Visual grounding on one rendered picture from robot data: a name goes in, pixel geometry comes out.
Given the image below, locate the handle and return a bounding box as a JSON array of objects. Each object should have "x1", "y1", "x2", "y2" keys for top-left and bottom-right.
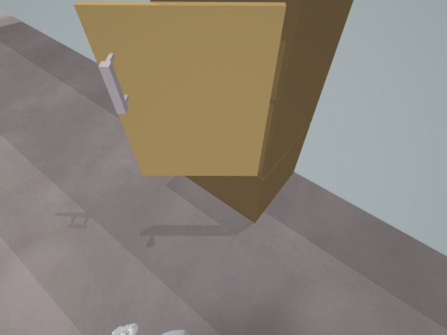
[{"x1": 98, "y1": 53, "x2": 129, "y2": 114}]

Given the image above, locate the cupboard door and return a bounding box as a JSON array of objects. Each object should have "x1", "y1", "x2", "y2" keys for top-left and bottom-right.
[{"x1": 74, "y1": 1, "x2": 286, "y2": 176}]

